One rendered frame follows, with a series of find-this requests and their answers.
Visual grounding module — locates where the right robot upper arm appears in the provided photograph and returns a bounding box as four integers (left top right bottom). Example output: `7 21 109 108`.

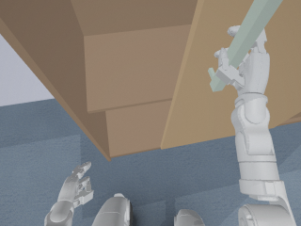
238 203 294 226

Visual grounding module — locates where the robot right thigh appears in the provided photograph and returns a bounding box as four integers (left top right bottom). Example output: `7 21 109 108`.
174 209 205 226

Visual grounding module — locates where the robot right hand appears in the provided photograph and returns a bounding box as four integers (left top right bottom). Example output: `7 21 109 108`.
214 25 270 96

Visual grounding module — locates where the left robot forearm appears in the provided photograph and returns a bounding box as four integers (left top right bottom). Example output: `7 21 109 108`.
44 201 74 226

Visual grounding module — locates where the right robot forearm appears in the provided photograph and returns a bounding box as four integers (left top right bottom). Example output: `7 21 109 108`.
230 92 296 226

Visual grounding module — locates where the handle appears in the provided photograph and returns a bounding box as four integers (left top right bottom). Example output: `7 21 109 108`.
208 0 283 92

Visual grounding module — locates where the robot left hand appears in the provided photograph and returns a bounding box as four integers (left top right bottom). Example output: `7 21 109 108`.
57 161 94 208

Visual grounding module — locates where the left robot shin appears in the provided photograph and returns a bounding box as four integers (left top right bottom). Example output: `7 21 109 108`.
114 193 130 226

